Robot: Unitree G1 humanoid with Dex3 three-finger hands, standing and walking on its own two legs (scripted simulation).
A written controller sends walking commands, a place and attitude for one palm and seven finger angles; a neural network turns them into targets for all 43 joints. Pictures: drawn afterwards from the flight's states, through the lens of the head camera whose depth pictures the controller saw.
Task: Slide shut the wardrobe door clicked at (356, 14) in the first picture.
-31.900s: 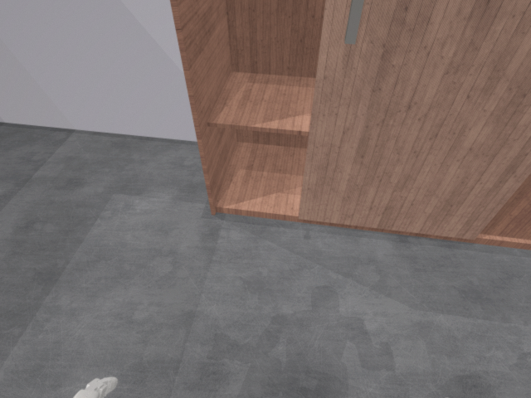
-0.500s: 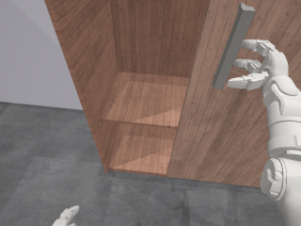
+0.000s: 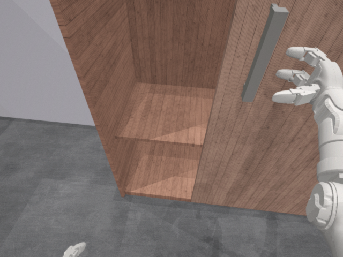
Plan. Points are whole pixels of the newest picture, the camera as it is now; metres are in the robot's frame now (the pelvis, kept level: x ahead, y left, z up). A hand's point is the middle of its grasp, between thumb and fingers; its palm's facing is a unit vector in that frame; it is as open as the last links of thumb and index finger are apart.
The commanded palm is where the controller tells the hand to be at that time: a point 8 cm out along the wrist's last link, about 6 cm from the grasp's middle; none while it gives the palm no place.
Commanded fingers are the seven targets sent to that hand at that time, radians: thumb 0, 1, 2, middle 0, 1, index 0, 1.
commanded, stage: move the hooked fingers beside the handle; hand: right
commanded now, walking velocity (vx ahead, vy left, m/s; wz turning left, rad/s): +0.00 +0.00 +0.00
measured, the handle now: (259, 57) +0.54 -0.14 +0.23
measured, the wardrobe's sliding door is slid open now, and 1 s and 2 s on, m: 0.41 0.41 0.41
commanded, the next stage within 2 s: feel for the door with the fingertips in 0.94 s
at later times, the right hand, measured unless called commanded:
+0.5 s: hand (295, 79) +0.45 -0.21 +0.23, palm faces +0.01 +1.00 +0.02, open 14.0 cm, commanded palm +0.44 -0.25 +0.22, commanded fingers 0.00 0.50 -0.30 0.30 1.20 0.30 1.20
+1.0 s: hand (295, 80) +0.46 -0.21 +0.22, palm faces +0.05 +1.00 -0.01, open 13.9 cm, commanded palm +0.44 -0.25 +0.22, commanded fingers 0.00 0.50 -0.30 0.30 1.20 0.30 1.20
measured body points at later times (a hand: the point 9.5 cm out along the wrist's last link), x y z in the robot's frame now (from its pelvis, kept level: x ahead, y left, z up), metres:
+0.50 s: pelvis +0.00 -0.01 +0.00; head +0.01 -0.01 +0.45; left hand +0.09 +0.25 -0.11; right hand +0.44 -0.26 +0.23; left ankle -0.02 +0.12 -0.74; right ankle -0.01 -0.11 -0.74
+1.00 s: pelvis +0.00 +0.00 +0.00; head +0.01 +0.00 +0.45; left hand +0.08 +0.26 -0.11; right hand +0.45 -0.27 +0.22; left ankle -0.02 +0.12 -0.74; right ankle -0.01 -0.11 -0.74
